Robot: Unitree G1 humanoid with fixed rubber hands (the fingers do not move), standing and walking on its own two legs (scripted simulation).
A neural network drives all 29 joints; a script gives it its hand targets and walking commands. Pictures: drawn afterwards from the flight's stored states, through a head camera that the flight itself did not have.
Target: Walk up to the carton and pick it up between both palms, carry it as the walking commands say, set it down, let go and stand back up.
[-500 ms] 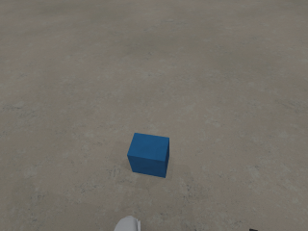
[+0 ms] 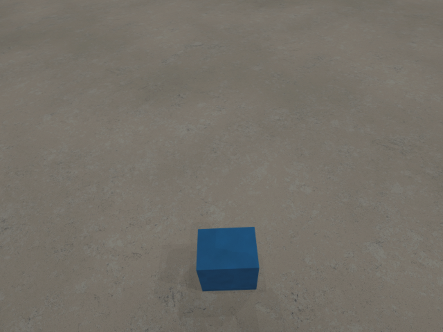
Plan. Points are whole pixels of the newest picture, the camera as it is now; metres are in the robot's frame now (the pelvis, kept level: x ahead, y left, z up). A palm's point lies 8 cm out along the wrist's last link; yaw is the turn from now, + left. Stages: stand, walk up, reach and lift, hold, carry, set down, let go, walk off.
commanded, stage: walk up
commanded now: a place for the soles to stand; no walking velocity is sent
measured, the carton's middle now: (227, 260) +0.53 -0.02 -0.64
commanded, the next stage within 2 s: none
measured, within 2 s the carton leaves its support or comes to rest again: neither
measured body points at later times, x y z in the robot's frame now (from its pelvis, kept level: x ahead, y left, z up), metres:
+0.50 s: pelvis +0.06 +0.18 +0.00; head +0.08 +0.20 +0.45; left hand +0.16 +0.44 -0.14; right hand +0.18 -0.06 -0.10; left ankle +0.12 +0.29 -0.72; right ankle +0.05 +0.01 -0.66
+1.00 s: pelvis +0.03 +0.17 +0.01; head +0.04 +0.16 +0.46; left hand +0.16 +0.39 -0.13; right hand +0.02 -0.11 -0.12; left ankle +0.12 +0.29 -0.72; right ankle +0.02 +0.04 -0.72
